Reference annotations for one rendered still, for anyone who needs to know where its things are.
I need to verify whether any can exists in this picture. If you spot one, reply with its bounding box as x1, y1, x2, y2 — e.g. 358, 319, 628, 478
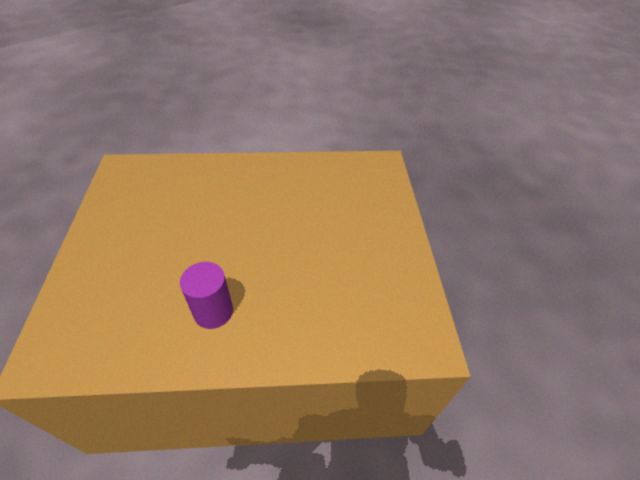
180, 262, 233, 329

